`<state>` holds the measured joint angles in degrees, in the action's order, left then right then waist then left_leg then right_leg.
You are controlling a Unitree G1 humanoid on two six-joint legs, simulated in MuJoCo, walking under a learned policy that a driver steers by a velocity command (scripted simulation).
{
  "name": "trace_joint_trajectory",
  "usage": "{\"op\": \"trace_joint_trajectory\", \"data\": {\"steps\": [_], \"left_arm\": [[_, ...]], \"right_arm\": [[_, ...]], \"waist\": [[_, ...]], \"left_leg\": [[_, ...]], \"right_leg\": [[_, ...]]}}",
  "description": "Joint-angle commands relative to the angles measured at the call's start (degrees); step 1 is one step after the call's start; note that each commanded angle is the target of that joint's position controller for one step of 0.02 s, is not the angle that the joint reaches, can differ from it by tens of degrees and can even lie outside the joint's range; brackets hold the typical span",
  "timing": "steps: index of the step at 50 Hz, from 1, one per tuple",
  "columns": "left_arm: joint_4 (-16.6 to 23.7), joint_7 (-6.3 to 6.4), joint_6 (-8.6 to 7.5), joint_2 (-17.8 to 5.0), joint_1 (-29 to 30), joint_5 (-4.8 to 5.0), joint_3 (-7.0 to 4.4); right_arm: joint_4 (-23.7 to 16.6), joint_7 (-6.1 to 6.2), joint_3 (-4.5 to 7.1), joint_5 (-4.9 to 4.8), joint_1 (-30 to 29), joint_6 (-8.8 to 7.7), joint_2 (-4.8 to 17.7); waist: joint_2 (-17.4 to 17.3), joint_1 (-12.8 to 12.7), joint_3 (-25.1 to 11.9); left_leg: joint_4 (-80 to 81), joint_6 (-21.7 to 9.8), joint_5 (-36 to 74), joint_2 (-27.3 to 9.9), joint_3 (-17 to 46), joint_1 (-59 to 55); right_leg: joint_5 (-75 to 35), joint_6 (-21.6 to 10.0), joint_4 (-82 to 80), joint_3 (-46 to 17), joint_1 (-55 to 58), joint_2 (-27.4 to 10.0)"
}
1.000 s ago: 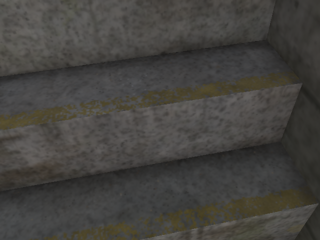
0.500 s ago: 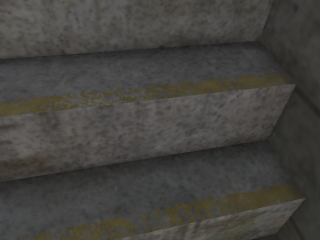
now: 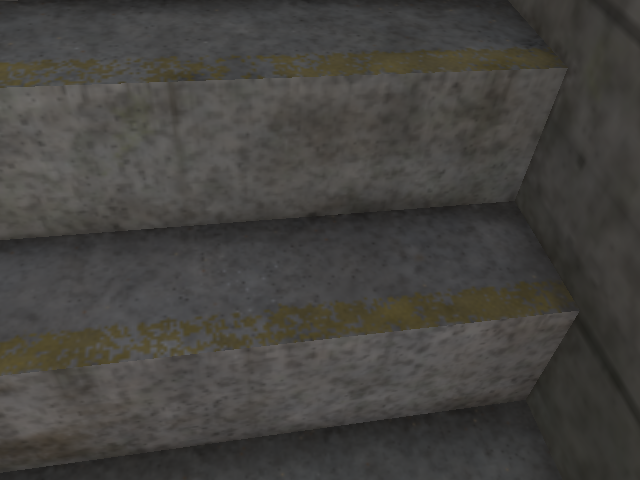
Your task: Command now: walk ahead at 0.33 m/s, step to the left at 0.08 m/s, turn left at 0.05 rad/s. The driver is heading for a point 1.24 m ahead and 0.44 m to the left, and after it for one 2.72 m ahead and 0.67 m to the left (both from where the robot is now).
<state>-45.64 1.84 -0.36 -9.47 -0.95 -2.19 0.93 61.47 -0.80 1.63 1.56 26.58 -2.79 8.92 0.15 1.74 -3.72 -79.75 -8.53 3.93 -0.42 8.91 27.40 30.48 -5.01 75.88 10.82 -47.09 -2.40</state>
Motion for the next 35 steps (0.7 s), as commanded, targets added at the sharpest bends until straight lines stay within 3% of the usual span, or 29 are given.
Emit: {"op": "trace_joint_trajectory", "data": {"steps": [1,2,3,5,6,7,8,9,11,12,14,15,17,18,20,21,23,24,25,26,27,28,29,30,31,32,33,34,35], "left_arm": [[-10.6,2.41,0.58,1.02,-4.13,-0.32,-2.62],[-12.9,1.89,0.31,5.28,-1.77,-1.17,-1.4],[-13.32,1.3,-0.71,7.27,-0.52,-1.62,-0.46],[-15.42,0.19,-3.75,3.45,-3.79,-0.78,-1.01],[-16.28,0.42,-5.09,-1.68,-6.1,0.83,-2.13],[-17.36,0.38,-5.7,-2.27,-8.52,0.91,-2.21],[-16.06,0.5,-6.9,-3.29,-10.95,0.86,-2.57],[-13.14,-2.39,-4.42,-3.69,-8.68,-3.87,-0.91],[-14.1,-3.18,-3.07,-3.79,-15.36,-2.6,-0.97],[-15.37,-2.21,-2.67,-1.68,-18.79,-1.48,-0.59],[-16.69,-1.9,-3.33,-2.87,-23.7,-1.71,-0.63],[-16.08,-1.66,-3.65,-2.62,-23.8,-1.12,-0.53],[-15.63,-1.48,-3.71,-4.11,-25.31,-0.35,-0.98],[-15.27,-1.18,-3.62,-4.16,-25.97,-0.2,-1.24],[-15.03,-0.21,-3.05,-5.98,-26.29,-1.09,-2.5],[-14.46,0.62,-2.47,-5.96,-26.85,-0.69,-2.74],[-13.41,1.92,-1.84,-8.16,-25.87,0.3,-4.01],[-12.96,2.59,-0.57,-9.63,-24.93,1.15,-4.96],[-12.39,3.37,1.41,-14.07,-24.51,4.14,-6.7],[-11.35,3.67,3.37,-13.19,-22.7,4.14,-6.85],[-10.35,4.76,4.17,-14.04,-23.53,3.99,-6.77],[-10.18,4.46,3.2,-15.0,-26.81,4.39,-6.54],[-9.92,3.31,1.74,-15.87,-24.1,3.72,-5.6],[-7.32,1.59,-0.61,-14.59,-26.24,2.37,-4.73],[-3.95,-1.42,-4.34,-12.78,-19.43,1.58,-3.14],[-3.62,-4.32,-5.01,-12.31,-12.89,3.09,-4.43],[-0.98,-5.56,-4.3,-7.93,-9.76,4.34,-3.5],[3.53,-4.72,-3.32,-4.22,-3.95,3.16,-2.52],[5.4,-3.46,-2.24,-1.37,-2.41,0.63,-1.69]], "right_arm": [[-16.04,1.54,-1.34,0.81,-9.4,-1.35,-7.37],[-16.2,2.59,-1.51,0.92,-4.41,0.36,-7.04],[-15.37,3.14,-1.64,0.83,-0.56,1.28,-6.61],[-15.11,4.57,-1.87,-0.62,-1.16,2.49,-6.44],[-16.33,4.5,-1.72,-1.41,-4.62,2.78,-4.89],[-14.63,4.8,-1.19,-1.79,-4.19,3.32,-3.73],[-15.82,4.55,-0.85,-0.55,-5.64,3.25,-3.4],[-14.44,3.71,-2.71,0.32,-8.66,2.39,-0.69],[-18.16,3.68,-3.89,-0.87,-16.84,1.57,-2.22],[-20.83,2.95,-4.23,-1.62,-21.83,1.45,-2.77],[-22.16,1.46,-4.89,-1.99,-26.42,0.97,-3.45],[-22.26,0.77,-5.42,-1.87,-25.61,0.78,-4.51],[-21.64,0.98,-5.39,-2.9,-25.32,0.52,-4.36],[-22.33,1.5,-5.4,-3.42,-27.03,0.98,-5.15],[-23.71,1.88,-6.14,-2.99,-29.51,1.3,-5.81],[-25.98,2.39,-6.48,-3.73,-32.75,1.56,-6.01],[-27.39,2.67,-6.28,-3.37,-31.56,1.85,-5.15],[-29.49,2.15,-6.38,-2.93,-33.3,2.07,-5.72],[-32.87,1.28,-8.25,-3.2,-41.01,2.93,-7.92],[-32.9,0.61,-8.48,-3.14,-40.72,3.91,-8.39],[-33.29,0.02,-7.55,-2.23,-39.22,4.45,-5.58],[-31.05,-0.28,-4.51,-1.78,-32.57,5.06,-0.6],[-29.6,-0.3,-2.12,-1.59,-23.03,4.79,5.99],[-29.39,-0.16,-0.05,-1.84,-14.92,4.82,11.25],[-26.47,3.42,3.06,-1.33,-6.85,5.79,20.35],[-25.7,3.91,2.93,2.77,-7.93,5.26,22.34],[-26.76,3.13,0.8,3.1,-11.04,4.64,17.52],[-25.85,2.04,0.38,1.4,-15.1,4.12,13.4],[-24.53,1.51,-0.68,0.02,-19.35,3.53,8.19]], "waist": [[-6.47,3.53,10.86],[-5.85,7.98,10.95],[-4.08,10.24,10.48],[1.32,9.18,10.08],[5.11,8.91,9.49],[5.73,8.34,8.1],[3.41,7.31,5.49],[5.34,4.36,-2.0],[5.66,0.26,-0.64],[5.41,-1.61,1.0],[2.9,-4.03,0.38],[2.69,-3.33,0.81],[5.52,-3.97,1.96],[5.89,-4.03,5.35],[8.3,-4.01,6.17],[9.19,-4.01,7.71],[9.07,-2.03,8.41],[11.92,-1.94,8.1],[14.45,-2.97,9.92],[11.35,-2.57,9.04],[9.68,-1.24,6.1],[11.42,-0.68,3.44],[15.02,5.27,-4.34],[6.19,7.84,-15.91],[-18.44,9.41,-25.92],[-20.79,5.73,-33.48],[-16.59,2.77,-31.75],[-10.62,0.34,-20.9],[-7.39,-2.33,-13.68]], "left_leg": [[-43.85,1.5,-2.95,4.3,4.66,28.01],[-43.57,2.15,-4.09,4.89,5.37,26.87],[-40.52,2.66,-0.91,4.66,6.01,26.95],[-36.77,2.72,-0.16,5.58,3.86,31.14],[-35.4,3.17,-0.57,6.04,0.15,32.32],[-43.57,2.93,0.98,6.94,-1.92,33.57],[-45.6,2.8,1.89,6.68,-2.44,35.91],[-56.11,3.83,4.29,5.95,-0.58,44.86],[-61.78,3.81,-2.06,3.55,1.81,58.64],[-61.63,2.87,-3.69,3.4,2.16,63.08],[-61.96,2.72,-2.38,1.4,0.55,66.85],[-61.17,3.05,-1.69,0.48,1.25,66.74],[-56.43,4.76,-2.44,0.06,-1.84,65.66],[-53.94,5.65,-2.81,-0.67,-2.75,65.87],[-51.07,7.17,-5.78,-2.8,-5.38,66.7],[-50.67,7.58,-10.37,-4.64,-5.56,67.89],[-45.14,8.12,-14.34,-7.75,-5.31,64.75],[-40.53,7.86,-15.85,-9.39,-7.69,62.7],[-23.85,5.46,-31.61,-11.65,-12.1,52.65],[-18.25,3.49,-35.69,-10.72,-15.09,39.6],[-5.33,2.09,-37.78,-7.43,-17.7,28.85],[-6.81,0.84,-39.8,0.31,-26.61,19.16],[-1.55,-3.18,-36.98,2.71,-21.56,10.85],[9.53,-9.96,-31.12,-0.88,-0.68,-10.35],[37.86,-15.69,-50.97,-12.88,35.47,-24.21],[55.88,-10.8,-52.61,-12.21,47.62,-22.03],[52.76,-2.74,-49.85,-13.08,40.69,-17.33],[47.2,1.93,-51.21,-9.68,30.23,-7.71],[39.52,4.75,-55.48,-6.64,20.92,-0.45]], "right_leg": [[9.49,-5.7,-47.12,-39.13,4.12,-14.36],[4.02,-2.96,-45.08,-32.17,1.42,-12.83],[-4.09,-0.16,-44.85,-25.31,1.87,-12.73],[-13.65,0.78,-46.2,-14.7,6.55,-11.15],[-7.75,-0.87,-51.27,-13.95,5.86,-12.09],[-7.26,-2.62,-51.81,-13.89,7.78,-12.27],[-8.66,-2.08,-52.37,-13.2,12.32,-13.39],[-13.07,-3.15,-54.3,-14.07,23.2,-17.2],[-14.69,-1.83,-55.69,-15.96,35.26,-18.48],[-15.33,-0.95,-55.82,-15.03,39.46,-18.16],[-16.62,-1.52,-57.19,-13.5,43.76,-19.8],[-16.54,-1.95,-57.54,-12.82,43.12,-20.26],[-10.51,-2.84,-59.62,-11.24,42.29,-19.52],[-9.89,-3.19,-61.3,-10.16,39.82,-19.69],[-9.83,-3.95,-64.21,-7.85,41.45,-20.63],[-11.65,-3.32,-67.53,-7.14,41.81,-21.31],[-16.05,-1.68,-69.5,-3.43,44.24,-21.43],[-18.59,-0.37,-70.0,-0.54,46.26,-20.77],[-23.56,-0.51,-77.32,2.12,41.99,-20.88],[-30.56,-0.46,-76.77,4.93,36.94,-20.45],[-45.1,-1.37,-72.64,7.03,37.65,-18.1],[-85.57,-5.15,-68.17,5.93,39.25,-19.95],[-121.99,-5.46,-54.28,5.89,44.63,-20.23],[-122.66,-0.51,-33.76,1.06,29.6,-14.56],[-67.21,2.5,-10.7,-2.61,12.84,-4.41],[-28.21,4.45,11.72,-15.19,13.56,1.39],[-25.95,3.93,26.25,-21.18,8.31,1.75],[-26.15,2.22,29.11,-20.07,2.32,2.02],[-28.19,0.97,30.61,-18.09,-2.36,1.78]]}}
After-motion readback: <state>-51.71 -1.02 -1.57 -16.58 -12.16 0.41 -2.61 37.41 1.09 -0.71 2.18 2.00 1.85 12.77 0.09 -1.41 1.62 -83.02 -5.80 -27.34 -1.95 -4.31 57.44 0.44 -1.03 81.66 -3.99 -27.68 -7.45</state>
